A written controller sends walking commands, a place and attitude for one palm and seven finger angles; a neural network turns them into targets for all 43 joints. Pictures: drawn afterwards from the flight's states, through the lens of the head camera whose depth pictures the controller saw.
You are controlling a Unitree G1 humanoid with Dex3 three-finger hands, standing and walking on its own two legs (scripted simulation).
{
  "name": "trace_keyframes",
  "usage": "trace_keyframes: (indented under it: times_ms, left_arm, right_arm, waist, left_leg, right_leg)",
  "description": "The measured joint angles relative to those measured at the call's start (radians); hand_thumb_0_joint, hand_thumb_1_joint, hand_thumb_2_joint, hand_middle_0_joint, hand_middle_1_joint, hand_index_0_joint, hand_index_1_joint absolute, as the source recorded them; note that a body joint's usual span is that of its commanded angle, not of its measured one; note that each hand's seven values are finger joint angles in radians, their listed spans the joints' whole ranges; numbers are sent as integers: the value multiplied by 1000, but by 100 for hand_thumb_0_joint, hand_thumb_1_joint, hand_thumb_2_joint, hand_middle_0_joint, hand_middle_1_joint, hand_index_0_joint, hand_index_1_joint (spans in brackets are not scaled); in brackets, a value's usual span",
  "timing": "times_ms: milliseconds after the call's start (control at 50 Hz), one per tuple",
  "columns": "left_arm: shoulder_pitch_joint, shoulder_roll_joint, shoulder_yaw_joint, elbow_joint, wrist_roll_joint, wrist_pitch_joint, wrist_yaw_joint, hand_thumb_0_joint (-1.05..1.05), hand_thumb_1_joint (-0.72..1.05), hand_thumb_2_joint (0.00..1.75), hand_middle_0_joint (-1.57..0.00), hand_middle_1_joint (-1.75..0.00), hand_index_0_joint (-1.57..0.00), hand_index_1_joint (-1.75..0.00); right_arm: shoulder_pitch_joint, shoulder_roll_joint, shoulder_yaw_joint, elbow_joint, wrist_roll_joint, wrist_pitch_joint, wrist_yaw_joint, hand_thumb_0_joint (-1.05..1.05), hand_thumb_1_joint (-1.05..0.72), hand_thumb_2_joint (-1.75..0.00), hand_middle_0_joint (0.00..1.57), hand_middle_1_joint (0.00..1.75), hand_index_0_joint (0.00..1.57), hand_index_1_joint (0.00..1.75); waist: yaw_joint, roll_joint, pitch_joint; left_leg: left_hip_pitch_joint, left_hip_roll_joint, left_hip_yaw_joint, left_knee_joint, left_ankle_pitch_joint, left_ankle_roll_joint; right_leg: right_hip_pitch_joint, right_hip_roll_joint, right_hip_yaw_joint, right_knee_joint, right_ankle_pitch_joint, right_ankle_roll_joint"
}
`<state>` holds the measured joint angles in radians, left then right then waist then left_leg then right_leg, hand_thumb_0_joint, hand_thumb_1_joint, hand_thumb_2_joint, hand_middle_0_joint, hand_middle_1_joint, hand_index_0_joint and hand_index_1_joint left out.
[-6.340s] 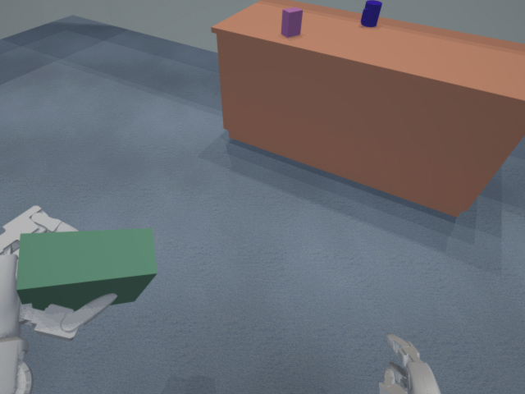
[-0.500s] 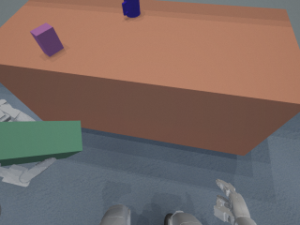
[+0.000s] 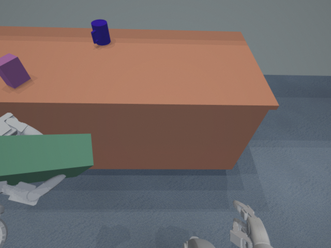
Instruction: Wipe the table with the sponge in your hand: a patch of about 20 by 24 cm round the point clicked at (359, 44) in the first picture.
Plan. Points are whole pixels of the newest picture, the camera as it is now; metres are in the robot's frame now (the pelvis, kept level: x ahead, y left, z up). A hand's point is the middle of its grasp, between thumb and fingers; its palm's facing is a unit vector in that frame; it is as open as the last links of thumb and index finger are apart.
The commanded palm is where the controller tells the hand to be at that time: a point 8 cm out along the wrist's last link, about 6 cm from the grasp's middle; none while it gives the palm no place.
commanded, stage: turn to face it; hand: left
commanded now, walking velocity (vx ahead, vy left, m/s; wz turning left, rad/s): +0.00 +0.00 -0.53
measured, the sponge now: (58, 159) +0.22 +0.22 +0.16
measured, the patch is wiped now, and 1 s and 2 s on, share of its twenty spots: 0.00 0.00 0.00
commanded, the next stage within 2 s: take the last steps up to it in 0.34 s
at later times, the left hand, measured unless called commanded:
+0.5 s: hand (114, 161) +0.21 +0.12 +0.19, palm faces +0.14 -0.81 -0.56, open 9.6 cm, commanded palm +0.17 +0.18 +0.18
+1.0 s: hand (133, 170) +0.21 +0.09 +0.17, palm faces +0.17 -0.86 -0.48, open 9.6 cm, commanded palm +0.16 +0.15 +0.18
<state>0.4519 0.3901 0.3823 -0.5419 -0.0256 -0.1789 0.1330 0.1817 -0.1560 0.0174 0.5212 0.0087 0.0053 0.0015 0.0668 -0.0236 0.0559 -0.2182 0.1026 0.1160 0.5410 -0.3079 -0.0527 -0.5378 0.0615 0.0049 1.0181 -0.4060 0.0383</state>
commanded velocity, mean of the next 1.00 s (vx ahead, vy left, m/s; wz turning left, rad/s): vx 0.17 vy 0.09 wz -0.11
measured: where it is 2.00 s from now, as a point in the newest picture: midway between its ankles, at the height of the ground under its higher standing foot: outside the picture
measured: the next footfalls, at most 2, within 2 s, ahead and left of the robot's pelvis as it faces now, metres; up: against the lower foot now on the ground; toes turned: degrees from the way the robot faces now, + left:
right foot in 0.14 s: +0.05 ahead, -0.14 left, +0.00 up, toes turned -9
left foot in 0.56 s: +0.00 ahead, +0.07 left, +0.00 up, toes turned -10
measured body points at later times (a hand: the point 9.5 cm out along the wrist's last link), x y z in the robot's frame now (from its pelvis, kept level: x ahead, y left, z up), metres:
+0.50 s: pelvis -0.05 -0.06 +0.00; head +0.00 -0.08 +0.45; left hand +0.20 +0.16 +0.22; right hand +0.04 -0.37 -0.09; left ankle -0.04 +0.08 -0.71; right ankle +0.01 -0.13 -0.73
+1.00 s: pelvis -0.05 -0.09 +0.01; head -0.03 -0.12 +0.46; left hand +0.20 +0.13 +0.19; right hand +0.05 -0.34 -0.11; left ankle -0.02 +0.06 -0.65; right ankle -0.07 -0.16 -0.73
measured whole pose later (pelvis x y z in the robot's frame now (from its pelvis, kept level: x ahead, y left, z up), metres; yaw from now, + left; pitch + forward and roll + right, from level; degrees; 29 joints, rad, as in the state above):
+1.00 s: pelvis -0.05 -0.09 +0.01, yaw -12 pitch +0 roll +2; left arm 0.46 0.33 0.33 -0.39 0.00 -0.25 0.12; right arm 0.18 -0.21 0.00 0.67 0.00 -0.05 -0.03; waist -0.02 0.04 0.06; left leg -0.52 0.05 0.04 1.09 -0.30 -0.03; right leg -0.23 -0.03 -0.11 0.49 -0.26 -0.05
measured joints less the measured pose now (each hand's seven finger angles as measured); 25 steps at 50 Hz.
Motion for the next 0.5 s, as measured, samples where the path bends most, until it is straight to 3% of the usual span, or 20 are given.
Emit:
trace_keyframes:
  times_ms: [60,120,160,180,220,260,300,360,440,500]
  left_arm:
    - [-14,-24,-14,11,-3,1,7,0,-45,100,-80,-135,-79,-135]
    - [-45,-8,-14,23,3,4,9,0,-45,100,-80,-135,-79,-135]
    - [-81,-5,-19,39,10,2,5,0,-45,100,-80,-135,-79,-135]
    - [-93,-6,-25,45,13,-1,4,0,-44,100,-80,-135,-79,-135]
    - [-88,-7,-30,38,5,-1,2,0,-44,100,-80,-135,-79,-135]
    - [-29,-2,-16,6,-5,-6,2,0,-44,100,-80,-135,-79,-135]
    - [49,16,7,-33,-12,-16,4,0,-44,100,-80,-135,-79,-135]
    - [130,56,39,-82,-17,-31,9,0,-44,100,-80,-135,-79,-135]
    - [157,89,78,-103,-22,-47,17,0,-44,100,-80,-135,-79,-135]
    - [140,75,75,-76,-20,-43,20,0,-44,100,-80,-135,-79,-135]
  right_arm:
    - [18,18,21,4,4,-29,13,1,-90,-89,20,30,20,30]
    - [26,31,37,5,3,-52,19,1,-90,-89,20,30,21,30]
    - [16,18,34,14,4,-59,21,1,-90,-89,20,30,21,30]
    - [6,8,29,25,3,-55,19,1,-90,-89,20,30,21,30]
    - [-19,-16,15,49,6,-37,14,1,-90,-89,20,30,21,30]
    - [-40,-39,-1,56,3,-16,7,1,-90,-89,20,30,21,30]
    - [-50,-61,-19,53,1,1,1,1,-90,-89,20,30,20,30]
    - [-41,-91,-48,47,-1,11,-12,1,-91,-89,20,30,20,30]
    - [-24,-120,-75,55,2,6,-27,1,-91,-89,19,30,20,30]
    - [-13,-129,-78,60,7,2,-33,1,-91,-89,19,30,20,30]
  waist:
    - [9,48,12]
    - [-1,66,36]
    - [-23,99,70]
    - [-41,104,85]
    - [-65,84,105]
    - [-86,58,114]
    - [-110,38,112]
    - [-126,19,94]
    - [-115,2,59]
    - [-108,-2,26]
  left_leg:
    - [10,55,32,10,-5,-21]
    - [-12,101,53,67,-28,-51]
    - [-47,146,36,144,-53,-53]
    - [-81,138,1,214,-111,-43]
    - [-158,72,-60,401,-196,-31]
    - [-214,17,-83,538,-195,-28]
    - [-240,-16,-87,570,-177,-30]
    - [-238,-41,-80,493,-154,-27]
    - [-184,-63,-72,325,-159,-12]
    - [-125,-77,-72,190,-137,8]
  right_leg:
    - [87,-50,-40,-148,-11,13]
    - [192,-71,-63,-338,50,16]
    - [212,-42,-89,-383,132,-41]
    - [201,-34,-94,-368,128,-70]
    - [178,-35,-75,-363,124,-101]
    - [165,-29,-41,-394,151,-109]
    - [162,-19,-16,-435,187,-115]
    - [164,-6,5,-487,227,-123]
    - [160,9,24,-522,261,-128]
    - [158,18,29,-536,279,-127]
